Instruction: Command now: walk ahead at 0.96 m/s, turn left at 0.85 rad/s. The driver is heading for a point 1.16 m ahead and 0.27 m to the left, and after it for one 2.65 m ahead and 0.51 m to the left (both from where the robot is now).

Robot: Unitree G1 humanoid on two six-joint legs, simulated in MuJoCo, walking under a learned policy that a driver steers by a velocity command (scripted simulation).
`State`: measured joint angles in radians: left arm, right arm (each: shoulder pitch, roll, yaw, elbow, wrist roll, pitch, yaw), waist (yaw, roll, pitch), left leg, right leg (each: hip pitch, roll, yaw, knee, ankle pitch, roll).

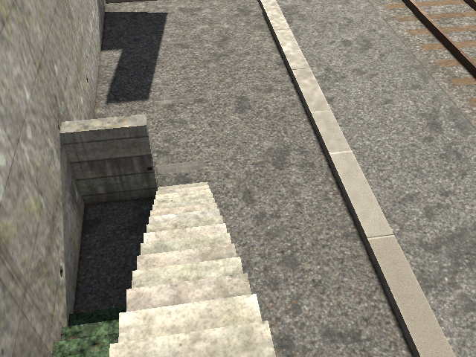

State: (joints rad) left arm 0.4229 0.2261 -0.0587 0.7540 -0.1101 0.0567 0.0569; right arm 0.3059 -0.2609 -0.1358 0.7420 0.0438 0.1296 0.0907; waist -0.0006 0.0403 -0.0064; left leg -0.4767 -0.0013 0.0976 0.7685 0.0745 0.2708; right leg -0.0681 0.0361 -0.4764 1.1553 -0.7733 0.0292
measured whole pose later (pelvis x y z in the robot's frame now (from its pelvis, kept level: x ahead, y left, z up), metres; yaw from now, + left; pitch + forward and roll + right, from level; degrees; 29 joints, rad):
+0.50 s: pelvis +0.28 -0.08 -0.26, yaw +31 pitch -2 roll +1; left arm 0.49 0.34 0.10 0.75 -0.09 -0.11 -0.15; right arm -0.03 -0.25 -0.01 0.34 0.06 0.00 -0.07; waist 0.17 -0.04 0.01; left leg -0.51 -0.11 -0.12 1.81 -0.88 0.18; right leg -0.19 -0.03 -0.05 0.49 -0.16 0.15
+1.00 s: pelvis +0.51 +0.13 -0.27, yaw +40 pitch +0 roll -1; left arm 0.45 0.33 0.05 0.81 -0.05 -0.07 0.00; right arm 0.20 -0.27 -0.03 0.55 0.03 -0.10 -0.04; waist 0.08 -0.04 -0.05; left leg 0.07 -0.08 0.06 0.71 -0.11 0.03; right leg -0.13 0.04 -0.01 0.90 -0.06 -0.02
